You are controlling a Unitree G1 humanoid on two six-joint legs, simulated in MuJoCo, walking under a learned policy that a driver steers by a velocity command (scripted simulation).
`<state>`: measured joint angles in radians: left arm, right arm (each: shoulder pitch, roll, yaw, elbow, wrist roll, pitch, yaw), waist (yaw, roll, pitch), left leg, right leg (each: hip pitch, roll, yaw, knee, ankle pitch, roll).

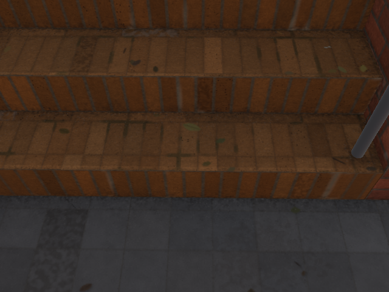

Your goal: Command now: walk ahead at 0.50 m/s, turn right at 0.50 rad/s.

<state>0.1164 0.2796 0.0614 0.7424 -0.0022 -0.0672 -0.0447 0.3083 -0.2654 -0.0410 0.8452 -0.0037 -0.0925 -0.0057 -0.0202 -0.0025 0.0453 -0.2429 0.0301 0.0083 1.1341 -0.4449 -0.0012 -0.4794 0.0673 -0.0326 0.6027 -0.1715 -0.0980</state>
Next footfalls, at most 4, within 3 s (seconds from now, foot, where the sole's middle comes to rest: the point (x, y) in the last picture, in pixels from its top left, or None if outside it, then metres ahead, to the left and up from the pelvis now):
0.40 left None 0.40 0.10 -0.76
0.86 right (251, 267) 0.51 -0.17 -0.76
1.28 left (185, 270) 0.51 0.06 -0.76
1.76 right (249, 284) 0.46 -0.15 -0.76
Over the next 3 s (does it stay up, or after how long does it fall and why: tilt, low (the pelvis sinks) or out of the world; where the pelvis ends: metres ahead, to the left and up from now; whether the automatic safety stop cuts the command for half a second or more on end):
stays up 0.49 0.00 0.02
